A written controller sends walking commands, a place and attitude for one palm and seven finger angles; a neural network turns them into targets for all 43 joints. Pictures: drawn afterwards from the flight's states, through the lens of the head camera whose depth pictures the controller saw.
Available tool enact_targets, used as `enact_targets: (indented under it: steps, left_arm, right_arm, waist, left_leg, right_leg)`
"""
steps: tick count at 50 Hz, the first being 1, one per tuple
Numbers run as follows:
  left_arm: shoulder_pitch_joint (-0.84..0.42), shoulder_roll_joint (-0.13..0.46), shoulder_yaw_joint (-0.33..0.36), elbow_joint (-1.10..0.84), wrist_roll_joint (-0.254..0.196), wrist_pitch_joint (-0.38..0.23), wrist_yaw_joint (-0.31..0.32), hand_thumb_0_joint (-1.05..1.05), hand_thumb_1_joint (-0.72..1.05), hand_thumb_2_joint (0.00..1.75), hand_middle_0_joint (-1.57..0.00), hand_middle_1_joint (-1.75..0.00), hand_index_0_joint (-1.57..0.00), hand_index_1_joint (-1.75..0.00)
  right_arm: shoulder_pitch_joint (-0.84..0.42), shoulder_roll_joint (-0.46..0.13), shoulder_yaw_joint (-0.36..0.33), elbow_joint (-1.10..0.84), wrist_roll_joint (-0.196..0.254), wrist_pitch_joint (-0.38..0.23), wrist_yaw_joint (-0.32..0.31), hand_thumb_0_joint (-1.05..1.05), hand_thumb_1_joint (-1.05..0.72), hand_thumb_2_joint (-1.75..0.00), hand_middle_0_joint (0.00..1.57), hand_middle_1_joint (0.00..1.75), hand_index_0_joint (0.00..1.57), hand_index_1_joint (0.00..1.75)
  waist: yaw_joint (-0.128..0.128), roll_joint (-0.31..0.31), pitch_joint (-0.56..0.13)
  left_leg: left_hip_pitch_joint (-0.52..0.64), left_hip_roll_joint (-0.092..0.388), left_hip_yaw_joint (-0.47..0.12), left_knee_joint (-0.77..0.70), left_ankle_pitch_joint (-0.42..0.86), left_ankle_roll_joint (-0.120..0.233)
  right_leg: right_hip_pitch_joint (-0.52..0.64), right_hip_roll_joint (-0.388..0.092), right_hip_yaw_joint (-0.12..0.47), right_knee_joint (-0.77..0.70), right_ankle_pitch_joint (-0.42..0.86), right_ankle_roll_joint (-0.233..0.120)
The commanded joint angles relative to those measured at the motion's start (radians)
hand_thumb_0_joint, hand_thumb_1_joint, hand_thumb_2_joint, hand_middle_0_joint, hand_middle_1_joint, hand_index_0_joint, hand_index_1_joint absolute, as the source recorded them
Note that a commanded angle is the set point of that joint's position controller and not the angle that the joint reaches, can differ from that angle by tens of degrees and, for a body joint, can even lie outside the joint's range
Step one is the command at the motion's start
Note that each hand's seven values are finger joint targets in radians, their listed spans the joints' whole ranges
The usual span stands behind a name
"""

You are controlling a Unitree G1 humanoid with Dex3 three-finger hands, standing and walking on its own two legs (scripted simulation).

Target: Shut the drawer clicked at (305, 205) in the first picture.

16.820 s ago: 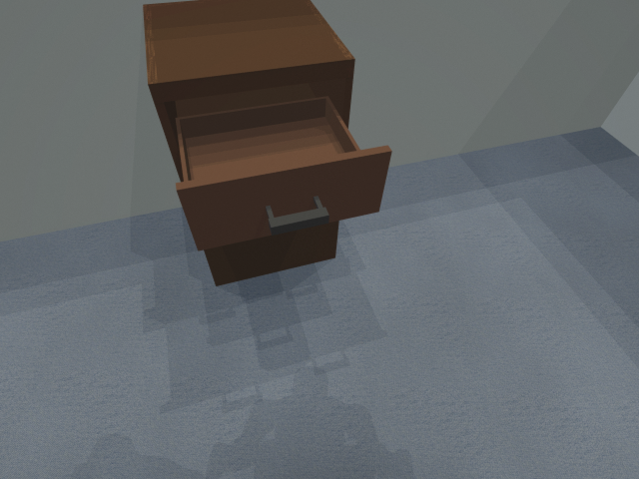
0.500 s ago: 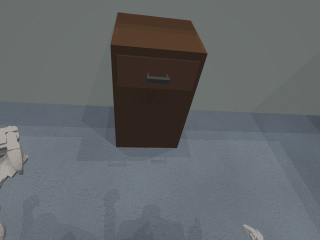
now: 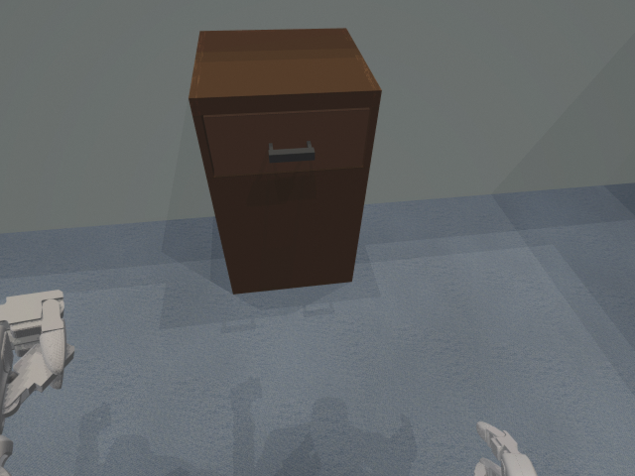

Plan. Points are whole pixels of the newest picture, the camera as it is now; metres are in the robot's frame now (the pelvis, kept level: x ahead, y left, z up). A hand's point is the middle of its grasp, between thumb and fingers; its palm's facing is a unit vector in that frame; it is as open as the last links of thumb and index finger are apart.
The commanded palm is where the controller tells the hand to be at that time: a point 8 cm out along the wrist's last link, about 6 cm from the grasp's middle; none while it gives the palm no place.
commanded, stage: stop stepping back and stand still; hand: left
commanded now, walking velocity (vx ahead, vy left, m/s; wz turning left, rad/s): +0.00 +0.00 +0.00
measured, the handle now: (290, 150) +0.90 +0.13 -0.10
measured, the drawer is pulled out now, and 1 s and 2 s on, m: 0.00 0.00 0.00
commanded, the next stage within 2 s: let the arm hang, fingers relaxed in 0.46 s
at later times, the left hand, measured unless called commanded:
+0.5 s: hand (102, 311) +0.23 +0.23 +0.16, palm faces +0.32 -0.80 -0.52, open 3.2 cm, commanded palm +0.17 +0.27 +0.18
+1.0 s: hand out of the picture -0.04 +0.22 -0.17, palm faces +0.05 -0.97 -0.22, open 3.9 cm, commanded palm none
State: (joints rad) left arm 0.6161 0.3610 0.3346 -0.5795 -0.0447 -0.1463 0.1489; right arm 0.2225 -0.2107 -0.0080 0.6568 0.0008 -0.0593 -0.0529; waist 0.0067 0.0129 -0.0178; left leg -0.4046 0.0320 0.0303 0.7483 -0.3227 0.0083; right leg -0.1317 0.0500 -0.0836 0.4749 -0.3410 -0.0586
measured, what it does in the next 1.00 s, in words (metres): stands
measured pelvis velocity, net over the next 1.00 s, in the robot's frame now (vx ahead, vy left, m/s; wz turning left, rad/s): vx -0.01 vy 0.02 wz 0.03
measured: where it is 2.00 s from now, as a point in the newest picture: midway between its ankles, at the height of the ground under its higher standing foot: outside the picture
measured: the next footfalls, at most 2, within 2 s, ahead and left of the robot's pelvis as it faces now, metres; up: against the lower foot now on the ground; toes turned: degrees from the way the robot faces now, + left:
none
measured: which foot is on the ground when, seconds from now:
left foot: down 0.00-1.00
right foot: down 0.00-1.00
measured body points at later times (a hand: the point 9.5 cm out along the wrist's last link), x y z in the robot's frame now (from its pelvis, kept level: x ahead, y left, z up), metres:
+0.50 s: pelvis +0.03 -0.01 +0.00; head +0.06 -0.02 +0.45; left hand +0.20 +0.27 +0.19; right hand +0.20 -0.24 -0.09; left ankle +0.05 +0.12 -0.73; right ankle -0.06 -0.09 -0.73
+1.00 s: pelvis -0.01 +0.02 +0.00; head +0.03 +0.04 +0.45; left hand -0.04 +0.28 -0.16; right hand +0.02 -0.22 -0.14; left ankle +0.05 +0.12 -0.73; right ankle -0.06 -0.09 -0.73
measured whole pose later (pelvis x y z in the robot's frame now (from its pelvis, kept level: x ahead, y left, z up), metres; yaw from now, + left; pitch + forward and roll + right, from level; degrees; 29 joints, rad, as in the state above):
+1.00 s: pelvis -0.01 +0.02 +0.00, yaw +2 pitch -1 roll -1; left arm 0.32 0.24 0.02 1.06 0.01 0.04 0.02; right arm 0.25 -0.20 0.00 1.04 -0.02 0.04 -0.02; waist 0.01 -0.03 0.10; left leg -0.30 -0.01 0.01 0.48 -0.16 0.03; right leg -0.10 0.00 -0.07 0.44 -0.32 -0.01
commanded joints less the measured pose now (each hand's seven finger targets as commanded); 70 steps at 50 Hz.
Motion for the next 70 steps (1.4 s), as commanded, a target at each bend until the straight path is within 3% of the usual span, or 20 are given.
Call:
enact_targets:
  steps: [1, 4, 6, 8, 12, 13, 19, 23, 27, 28, 29, 31, 34, 36, 37, 40, 48, 50, 57, 70]
  left_arm:
    - [-0.080, 0.200, 0.155, -0.243, -0.002, -0.109, 0.035, 0.00, 0.90, 0.90, -1.40, -1.60, -1.40, -1.60]
    - [-0.008, 0.204, 0.178, -0.215, -0.009, -0.123, 0.024, 0.00, 0.90, 0.90, -1.40, -1.60, -1.40, -1.60]
    - [-0.007, 0.200, 0.176, -0.224, -0.001, -0.130, 0.012, 0.00, 0.90, 0.90, -1.40, -1.60, -1.40, -1.60]
    - [0.038, 0.200, 0.186, -0.219, 0.005, -0.131, 0.009, 0.00, 0.90, 0.90, -1.40, -1.60, -1.40, -1.60]
    - [0.107, 0.187, 0.194, -0.184, -0.017, -0.135, 0.007, 0.00, 0.90, 0.90, -1.40, -1.60, -1.40, -1.60]
    - [0.101, 0.193, 0.199, -0.190, -0.018, -0.138, 0.010, 0.00, 0.90, 0.90, -1.40, -1.60, -1.40, -1.60]
    - [0.062, 0.210, 0.190, -0.205, -0.012, -0.128, 0.016, 0.00, 0.90, 0.90, -1.40, -1.60, -1.40, -1.60]
    - [0.065, 0.185, 0.164, -0.172, -0.005, -0.110, 0.008, 0.00, 0.90, 0.90, -1.40, -1.60, -1.40, -1.60]
    - [0.055, 0.189, 0.170, -0.178, -0.007, -0.112, 0.011, 0.00, 0.90, 0.90, -1.40, -1.60, -1.40, -1.60]
    - [-0.098, 0.102, -0.217, 0.650, 0.088, 0.043, -0.125, 0.00, 0.90, 0.90, -1.40, -1.60, -1.40, -1.60]
    - [-0.094, 0.058, -0.214, 0.665, 0.083, 0.104, -0.138, 0.00, 0.90, 0.90, -1.36, -1.56, -1.36, -1.56]
    - [-0.201, 0.063, -0.223, 0.766, 0.079, 0.110, -0.149, 0.00, 0.90, 0.90, -1.28, -1.47, -1.28, -1.47]
    - [-0.300, 0.085, -0.242, 0.954, 0.079, 0.120, -0.145, 0.00, 0.90, 0.90, -1.16, -1.34, -1.16, -1.34]
    - [-0.332, 0.079, -0.251, 1.081, 0.072, 0.128, -0.138, 0.00, 0.90, 0.90, -1.08, -1.25, -1.08, -1.25]
    - [-0.355, 0.077, -0.258, 1.143, 0.068, 0.138, -0.134, 0.00, 0.90, 0.90, -1.04, -1.21, -1.04, -1.21]
    - [-0.330, 0.008, -0.289, 1.326, 0.054, 0.163, -0.127, 0.00, 0.90, 0.90, -0.92, -1.08, -0.92, -1.08]
    - [-0.284, -0.033, -0.302, 1.607, 0.054, 0.150, -0.134, 0.00, 0.90, 0.90, -0.60, -0.73, -0.60, -0.73]
    - [-0.277, -0.036, -0.307, 1.642, 0.055, 0.146, -0.132, 0.00, 0.90, 0.90, -0.52, -0.65, -0.52, -0.65]
    - [-0.227, -0.077, -0.319, 1.719, 0.053, 0.144, -0.119, 0.00, 0.90, 0.90, -0.24, -0.34, -0.24, -0.34]
    - [-0.189, -0.142, -0.317, 1.736, 0.055, 0.142, -0.106, 0.00, 0.90, 0.90, -0.20, -0.30, -0.20, -0.30]
  right_arm:
    - [-0.108, -0.082, -0.026, -0.172, 0.004, -0.072, -0.020, 0.00, -0.90, -0.90, 0.20, 0.30, 0.20, 0.30]
    - [-0.096, -0.119, -0.046, -0.198, 0.014, -0.081, -0.024, 0.00, -0.90, -0.90, 0.20, 0.30, 0.20, 0.30]
    - [-0.087, -0.094, -0.034, -0.195, 0.002, -0.084, -0.009, 0.00, -0.90, -0.90, 0.20, 0.30, 0.20, 0.30]
    - [-0.087, -0.103, -0.040, -0.192, 0.006, -0.091, -0.002, 0.00, -0.90, -0.90, 0.20, 0.30, 0.20, 0.30]
    - [-0.072, -0.101, -0.047, -0.204, 0.020, -0.063, 0.016, 0.00, -0.90, -0.90, 0.20, 0.30, 0.20, 0.30]
    - [-0.085, -0.098, -0.043, -0.211, 0.020, -0.058, 0.015, 0.00, -0.90, -0.90, 0.20, 0.30, 0.20, 0.30]
    - [-0.088, -0.103, -0.039, -0.212, 0.014, -0.053, -0.010, 0.00, -0.90, -0.90, 0.20, 0.30, 0.20, 0.30]
    - [-0.097, -0.099, -0.040, -0.216, 0.018, -0.040, -0.009, 0.00, -0.90, -0.90, 0.20, 0.30, 0.20, 0.30]
    - [-0.097, -0.093, -0.035, -0.219, 0.016, -0.034, -0.007, 0.00, -0.90, -0.90, 0.20, 0.30, 0.20, 0.30]
    - [-0.178, -0.276, -0.075, -0.007, 0.014, -0.073, 0.073, 0.00, -0.90, -0.90, 0.20, 0.30, 0.20, 0.30]
    - [-0.086, -0.222, -0.093, -0.008, 0.010, -0.040, 0.066, 0.00, -0.90, -0.90, 0.20, 0.30, 0.20, 0.30]
    - [-0.064, -0.199, -0.068, -0.004, 0.000, 0.002, 0.068, 0.00, -0.90, -0.90, 0.20, 0.30, 0.20, 0.30]
    - [-0.101, -0.204, -0.057, -0.009, -0.023, 0.029, 0.064, 0.00, -0.90, -0.90, 0.20, 0.30, 0.20, 0.30]
    - [-0.088, -0.214, -0.056, 0.032, -0.030, 0.039, 0.053, 0.00, -0.90, -0.90, 0.20, 0.30, 0.20, 0.30]
    - [-0.063, -0.221, -0.052, 0.068, -0.031, 0.042, 0.050, 0.00, -0.90, -0.90, 0.20, 0.30, 0.20, 0.30]
    - [-0.075, -0.186, -0.020, 0.149, -0.029, 0.054, 0.037, 0.00, -0.90, -0.90, 0.20, 0.30, 0.20, 0.30]
    - [0.004, -0.125, -0.025, 0.318, -0.017, 0.066, 0.018, 0.00, -0.90, -0.90, 0.20, 0.30, 0.20, 0.30]
    - [0.031, -0.131, -0.031, 0.347, -0.014, 0.066, 0.016, 0.00, -0.90, -0.90, 0.20, 0.30, 0.20, 0.30]
    - [0.091, -0.089, -0.029, 0.430, -0.012, 0.066, 0.011, 0.00, -0.90, -0.90, 0.20, 0.30, 0.20, 0.30]
    - [0.146, -0.001, -0.022, 0.479, -0.018, 0.064, 0.012, 0.00, -0.90, -0.90, 0.20, 0.30, 0.20, 0.30]
  waist:
    - [-0.029, -0.008, 0.019]
    - [-0.011, 0.123, -0.049]
    - [-0.015, 0.199, -0.033]
    - [-0.006, 0.146, -0.007]
    - [-0.019, -0.136, -0.112]
    - [-0.013, -0.119, -0.113]
    - [-0.017, 0.025, -0.154]
    - [-0.014, -0.027, -0.100]
    - [-0.014, -0.055, -0.111]
    - [-0.033, -0.047, -0.067]
    - [-0.036, -0.061, -0.137]
    - [-0.020, -0.174, -0.059]
    - [-0.011, -0.281, 0.022]
    - [-0.010, -0.189, 0.001]
    - [-0.021, -0.052, -0.027]
    - [0.014, 0.174, -0.001]
    - [-0.009, 0.145, 0.027]
    - [-0.014, 0.046, 0.036]
    - [-0.019, -0.032, 0.090]
    - [-0.016, -0.005, 0.141]
  left_leg:
    - [0.110, 0.008, 0.022, -0.223, 0.152, 0.014]
    - [0.351, 0.127, -0.159, -0.283, 0.564, 0.093]
    - [0.294, 0.190, -0.295, -0.359, 0.629, 0.131]
    - [0.194, 0.181, -0.223, -0.343, 0.469, 0.101]
    - [0.096, 0.014, 0.012, -0.120, 0.356, 0.009]
    - [0.061, 0.001, 0.013, -0.133, 0.232, 0.009]
    - [0.372, 0.042, 0.002, -0.213, 0.694, 0.050]
    - [0.299, 0.048, -0.016, -0.213, 0.583, 0.038]
    - [0.256, 0.018, 0.015, -0.201, 0.521, 0.030]
    - [0.144, 0.054, -0.038, -0.012, 0.516, 0.020]
    - [0.166, 0.046, -0.058, -0.023, 0.338, 0.012]
    - [0.057, 0.033, -0.067, -0.048, 0.153, 0.022]
    - [0.043, 0.014, -0.054, -0.090, 0.189, 0.028]
    - [0.132, 0.035, -0.085, -0.143, 0.418, 0.042]
    - [0.186, 0.062, -0.134, -0.186, 0.535, 0.057]
    - [0.108, 0.144, -0.284, -0.371, 0.385, 0.118]
    - [0.185, 0.070, -0.187, -0.438, 0.036, 0.045]
    - [0.205, 0.076, -0.187, -0.439, 0.044, 0.048]
    - [0.226, 0.075, -0.171, -0.451, 0.076, 0.049]
    - [0.183, 0.055, -0.138, -0.449, 0.072, 0.040]
  right_leg:
    - [-0.030, -0.244, 0.176, -0.032, 0.383, -0.064]
    - [-0.157, -0.076, 0.058, 0.144, 0.310, 0.092]
    - [-0.161, -0.040, 0.063, 0.167, 0.008, 0.076]
    - [-0.066, -0.053, 0.074, -0.010, -0.018, 0.064]
    - [0.139, -0.196, 0.201, -0.064, 0.787, 0.061]
    - [0.167, -0.215, 0.209, -0.048, 0.851, 0.056]
    - [-0.002, -0.100, 0.083, 0.034, 0.744, 0.113]
    - [-0.008, -0.097, 0.104, -0.056, 0.582, 0.099]
    - [0.049, -0.134, 0.127, -0.063, 0.755, 0.107]
    - [-0.064, -0.253, 0.106, 0.098, 0.950, 0.029]
    - [-0.066, -0.239, 0.192, 0.087, 0.890, 0.003]
    - [-0.094, -0.246, 0.159, 0.060, 0.599, -0.028]
    - [-0.090, -0.236, 0.154, 0.039, 0.577, -0.037]
    - [-0.079, -0.213, 0.136, 0.072, 0.598, -0.010]
    - [-0.082, -0.182, 0.113, 0.104, 0.465, 0.010]
    - [-0.012, -0.095, 0.086, 0.069, -0.023, 0.048]
    - [-0.024, -0.128, 0.117, -0.142, 0.014, 0.006]
    - [-0.037, -0.131, 0.112, -0.161, 0.012, 0.005]
    - [-0.085, -0.134, 0.112, -0.166, -0.002, 0.008]
    - [-0.123, -0.136, 0.113, -0.150, -0.023, 0.013]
